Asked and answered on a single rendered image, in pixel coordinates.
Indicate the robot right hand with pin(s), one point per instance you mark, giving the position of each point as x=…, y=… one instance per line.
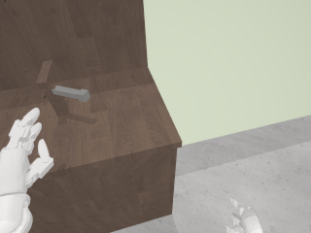
x=246, y=223

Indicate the tap lever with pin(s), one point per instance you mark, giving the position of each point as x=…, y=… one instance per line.
x=81, y=94

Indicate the robot left forearm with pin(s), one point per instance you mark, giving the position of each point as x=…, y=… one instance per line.
x=15, y=216

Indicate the robot left hand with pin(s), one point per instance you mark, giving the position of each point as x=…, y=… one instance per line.
x=14, y=161

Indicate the counter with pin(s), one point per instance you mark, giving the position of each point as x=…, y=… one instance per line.
x=114, y=156

